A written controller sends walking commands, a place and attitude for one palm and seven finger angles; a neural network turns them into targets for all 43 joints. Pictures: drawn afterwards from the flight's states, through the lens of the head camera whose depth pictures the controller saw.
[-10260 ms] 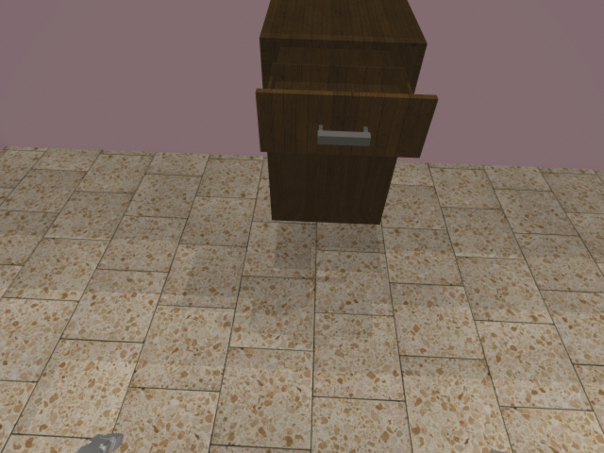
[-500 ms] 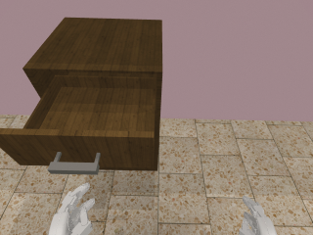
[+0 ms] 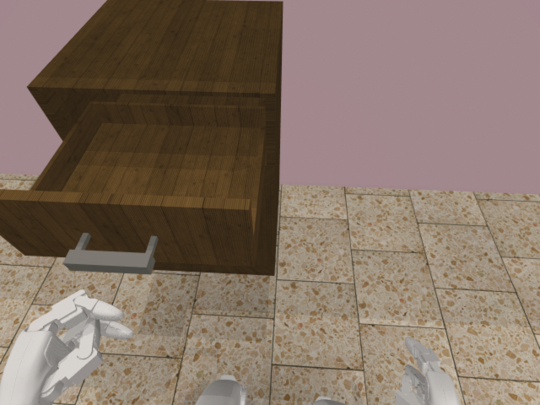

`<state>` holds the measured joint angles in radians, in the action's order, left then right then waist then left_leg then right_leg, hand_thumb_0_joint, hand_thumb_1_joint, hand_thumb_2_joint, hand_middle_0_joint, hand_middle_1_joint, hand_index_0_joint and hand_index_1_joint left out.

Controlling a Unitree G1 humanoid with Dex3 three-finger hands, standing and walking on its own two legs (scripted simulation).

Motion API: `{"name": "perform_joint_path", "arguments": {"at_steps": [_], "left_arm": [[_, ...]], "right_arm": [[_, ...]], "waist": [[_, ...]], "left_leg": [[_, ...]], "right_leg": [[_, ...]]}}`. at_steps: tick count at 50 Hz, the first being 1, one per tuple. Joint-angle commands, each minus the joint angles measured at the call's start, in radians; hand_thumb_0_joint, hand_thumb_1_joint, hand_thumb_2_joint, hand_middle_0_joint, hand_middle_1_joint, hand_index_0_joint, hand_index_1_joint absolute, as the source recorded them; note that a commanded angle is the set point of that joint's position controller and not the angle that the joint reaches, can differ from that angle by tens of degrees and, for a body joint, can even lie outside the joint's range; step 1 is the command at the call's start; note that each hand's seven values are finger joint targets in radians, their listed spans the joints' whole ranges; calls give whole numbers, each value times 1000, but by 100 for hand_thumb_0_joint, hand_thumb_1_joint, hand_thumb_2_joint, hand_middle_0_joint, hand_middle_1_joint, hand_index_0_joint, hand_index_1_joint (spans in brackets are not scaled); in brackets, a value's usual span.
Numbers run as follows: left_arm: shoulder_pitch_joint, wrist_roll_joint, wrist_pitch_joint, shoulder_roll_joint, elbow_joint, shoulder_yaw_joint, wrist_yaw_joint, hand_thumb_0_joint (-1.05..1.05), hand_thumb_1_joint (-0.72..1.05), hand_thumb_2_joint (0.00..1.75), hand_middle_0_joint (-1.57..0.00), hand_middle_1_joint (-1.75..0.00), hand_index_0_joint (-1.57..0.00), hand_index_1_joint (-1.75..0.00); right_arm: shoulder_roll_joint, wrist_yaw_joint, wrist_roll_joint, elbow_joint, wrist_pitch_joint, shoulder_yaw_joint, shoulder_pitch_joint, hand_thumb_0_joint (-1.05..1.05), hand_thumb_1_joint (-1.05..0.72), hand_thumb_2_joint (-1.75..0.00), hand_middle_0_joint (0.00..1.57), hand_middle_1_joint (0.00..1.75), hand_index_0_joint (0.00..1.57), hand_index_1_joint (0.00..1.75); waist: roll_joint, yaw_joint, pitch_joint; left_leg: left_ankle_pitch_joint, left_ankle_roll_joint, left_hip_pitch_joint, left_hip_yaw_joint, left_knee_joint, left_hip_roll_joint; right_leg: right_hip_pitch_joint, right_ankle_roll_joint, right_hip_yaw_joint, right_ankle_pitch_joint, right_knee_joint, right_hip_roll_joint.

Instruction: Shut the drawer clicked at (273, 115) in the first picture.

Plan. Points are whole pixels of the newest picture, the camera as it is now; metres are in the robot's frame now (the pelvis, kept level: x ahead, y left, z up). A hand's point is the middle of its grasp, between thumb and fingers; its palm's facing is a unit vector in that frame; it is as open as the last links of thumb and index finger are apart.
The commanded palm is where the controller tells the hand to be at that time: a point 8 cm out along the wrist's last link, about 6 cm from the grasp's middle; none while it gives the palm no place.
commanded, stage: raise the hand and make a fist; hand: left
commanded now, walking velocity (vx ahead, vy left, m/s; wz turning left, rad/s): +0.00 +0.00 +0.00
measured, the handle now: (114, 250) +0.34 +0.29 +0.00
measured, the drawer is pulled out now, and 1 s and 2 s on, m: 0.27 0.27 0.27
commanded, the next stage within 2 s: bring the fist close to the handle in 1.08 s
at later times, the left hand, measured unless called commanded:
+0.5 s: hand (61, 371) +0.15 +0.24 +0.08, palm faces +0.03 -1.00 -0.04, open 3.1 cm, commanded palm +0.10 +0.30 +0.09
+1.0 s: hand (48, 372) +0.15 +0.25 +0.09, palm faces +0.03 -1.00 -0.05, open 3.3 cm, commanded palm +0.10 +0.30 +0.10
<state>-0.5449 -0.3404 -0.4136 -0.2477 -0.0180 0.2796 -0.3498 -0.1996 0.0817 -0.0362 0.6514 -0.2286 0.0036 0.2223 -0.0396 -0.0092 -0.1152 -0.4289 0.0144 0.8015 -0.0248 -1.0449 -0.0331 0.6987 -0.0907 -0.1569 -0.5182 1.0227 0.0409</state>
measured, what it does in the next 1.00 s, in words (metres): shifts its weight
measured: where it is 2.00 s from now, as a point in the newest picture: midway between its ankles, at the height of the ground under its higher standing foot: outside the picture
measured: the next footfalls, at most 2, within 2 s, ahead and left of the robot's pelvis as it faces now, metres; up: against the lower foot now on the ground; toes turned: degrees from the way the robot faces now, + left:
none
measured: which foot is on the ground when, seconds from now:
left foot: down 0.00-1.00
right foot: down 0.00-1.00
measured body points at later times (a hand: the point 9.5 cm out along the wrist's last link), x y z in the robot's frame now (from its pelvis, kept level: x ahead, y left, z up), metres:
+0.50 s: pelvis +0.00 +0.06 +0.01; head +0.03 +0.07 +0.46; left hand +0.14 +0.30 +0.09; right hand +0.23 -0.16 -0.03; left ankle +0.05 +0.13 -0.67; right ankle +0.00 -0.05 -0.67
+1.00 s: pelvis +0.00 +0.07 +0.01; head +0.03 +0.09 +0.46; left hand +0.14 +0.30 +0.10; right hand +0.20 -0.15 -0.04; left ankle +0.05 +0.13 -0.67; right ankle +0.00 -0.05 -0.67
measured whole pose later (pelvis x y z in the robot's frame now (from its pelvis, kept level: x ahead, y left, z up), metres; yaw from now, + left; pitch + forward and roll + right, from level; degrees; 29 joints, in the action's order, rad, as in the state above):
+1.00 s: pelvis +0.00 +0.07 +0.01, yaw -1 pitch +8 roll -4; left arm -0.80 -0.24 -0.30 -0.23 -0.40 0.11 -0.18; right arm -0.21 0.02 -0.04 0.52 -0.26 0.01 0.24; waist -0.04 -0.02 -0.12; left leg -0.42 -0.08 0.73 0.03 -1.00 0.01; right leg 0.60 0.00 -0.11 -0.47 0.93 0.00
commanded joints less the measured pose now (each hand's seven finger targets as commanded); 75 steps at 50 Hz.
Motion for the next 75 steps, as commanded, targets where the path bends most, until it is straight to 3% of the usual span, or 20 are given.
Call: {"name": "perform_joint_path", "arguments": {"at_steps": [1,4,7,9,13,19,22,24,30,33,38,47,50,57,59,61,63,66,72,75], "left_arm": [[-110,-31,-60,-136,-117,104,-36,0,90,90,-104,-121,-104,-121],[-140,-47,-63,-138,-157,113,-42,0,90,90,-110,-127,-110,-127],[-159,-43,-91,-136,-231,105,-11,0,90,90,-116,-134,-116,-134],[-190,-39,-112,-119,-248,87,10,0,90,90,-120,-138,-120,-138],[-206,-10,-130,-73,-292,12,41,0,90,90,-128,-147,-128,-147],[-198,31,-72,-73,-397,-50,67,0,90,90,-140,-160,-140,-160],[-216,46,-40,-85,-444,-37,97,0,90,90,-140,-160,-140,-160],[-243,48,-21,-53,-478,-74,107,0,90,90,-140,-160,-140,-160],[-246,73,46,-48,-525,-103,122,0,90,90,-140,-160,-140,-160],[-250,76,64,-47,-572,-116,126,0,90,90,-140,-160,-140,-160],[-278,78,75,-53,-560,-98,142,0,90,90,-140,-160,-140,-160],[-306,87,36,-59,-608,-109,167,0,90,90,-140,-160,-140,-160],[-310,84,24,-42,-608,-129,171,0,90,90,-140,-160,-140,-160],[-360,87,44,-63,-581,-93,184,0,90,90,-140,-160,-140,-160],[-341,83,42,-54,-581,-107,183,0,90,90,-140,-160,-140,-160],[-318,79,34,-39,-535,-110,179,0,90,90,-140,-160,-140,-160],[-282,75,18,-49,-500,-96,171,0,90,90,-140,-160,-140,-160],[-234,64,-16,-81,-465,-58,149,0,90,90,-140,-160,-140,-160],[-178,37,-63,-112,-417,-10,101,0,90,90,-140,-160,-140,-160],[-159,19,-62,-108,-342,13,76,0,90,90,-140,-160,-140,-160]], "right_arm": [[-126,10,-17,-181,-86,-73,-117,0,-90,-90,20,30,20,30],[-129,9,-22,-186,-101,-81,-114,0,-90,-90,20,30,20,30],[-128,3,-16,-180,-118,-88,-108,0,-90,-90,20,30,20,30],[-124,-3,-15,-183,-123,-93,-103,0,-90,-90,20,30,20,30],[-130,-16,-11,-200,-128,-87,-114,0,-90,-90,20,30,20,30],[-139,-23,-15,-250,-121,-69,-110,0,-90,-90,20,30,20,30],[-135,-24,-14,-260,-110,-65,-110,0,-90,-90,20,30,20,30],[-128,-32,-15,-281,-105,-59,-111,0,-90,-90,20,30,20,30],[-131,-36,-16,-309,-83,-41,-108,0,-90,-90,20,30,20,30],[-131,-40,-17,-318,-88,-36,-106,0,-90,-90,20,30,20,30],[-133,-42,-16,-316,-86,-39,-103,0,-90,-90,20,30,20,30],[-135,-51,-14,-314,-94,-47,-93,0,-90,-90,20,30,20,30],[-134,-53,-15,-317,-97,-48,-90,0,-90,-90,20,30,20,30],[-125,-50,-21,-320,-83,-55,-104,0,-90,-90,20,30,20,30],[-125,-46,-23,-324,-80,-52,-101,0,-90,-90,20,30,20,30],[-126,-40,-21,-318,-75,-51,-100,0,-90,-90,20,30,20,30],[-129,-36,-19,-307,-75,-49,-98,0,-90,-90,20,30,20,30],[-132,-28,-15,-298,-72,-51,-90,0,-90,-90,20,30,20,30],[-130,-24,-13,-270,-81,-54,-91,0,-90,-90,20,30,20,30],[-128,-20,-14,-251,-75,-59,-96,0,-90,-90,20,30,20,30]], "waist": [[96,-10,-150],[78,-22,-169],[45,-30,-176],[53,-27,-160],[-3,-15,-107],[-44,-2,-105],[-48,-15,-115],[-46,-15,-114],[-47,-11,-70],[-81,-15,-79],[-23,-18,-70],[-81,-24,-91],[-58,-13,-88],[-30,-29,-98],[-9,-15,-73],[21,-5,-32],[3,0,-22],[20,6,-53],[-44,-1,-135],[-9,5,-127]], "left_leg": [[169,-46,-50,-29,87,30],[190,-48,-93,-23,112,33],[225,-51,-149,-19,140,29],[217,-50,-162,-16,156,30],[183,-54,-192,-21,189,26],[103,-53,-233,-53,235,15],[109,-47,-261,-71,255,7],[95,-39,-272,-84,271,4],[57,-19,-277,-120,309,-8],[75,-6,-308,-134,321,-12],[60,0,-287,-136,321,-10],[82,6,-285,-131,301,-10],[54,-1,-270,-123,291,-7],[82,-14,-237,-92,273,3],[48,-21,-222,-87,270,6],[22,-31,-189,-75,251,11],[6,-34,-168,-68,236,19],[16,-41,-140,-50,193,26],[106,-47,-137,-34,133,32],[126,-46,-106,-27,109,32]], "right_leg": [[-179,161,309,315,-283,-116],[-187,157,291,327,-285,-108],[-168,121,231,328,-266,-82],[-139,105,201,291,-257,-66],[-68,72,134,174,-241,-39],[-29,63,83,103,-227,-24],[-37,60,65,119,-220,-17],[-30,62,54,112,-213,-15],[-19,62,39,96,-208,-11],[-23,62,38,102,-207,-13],[-21,62,34,94,-207,-8],[-8,58,41,91,-188,-9],[1,60,39,75,-189,-10],[-40,58,45,94,-201,-11],[-27,60,47,72,-210,-11],[-5,63,52,52,-217,-9],[5,61,64,35,-221,-10],[4,63,90,25,-225,-14],[-19,57,120,103,-209,-19],[-29,62,138,123,-213,-25]]}}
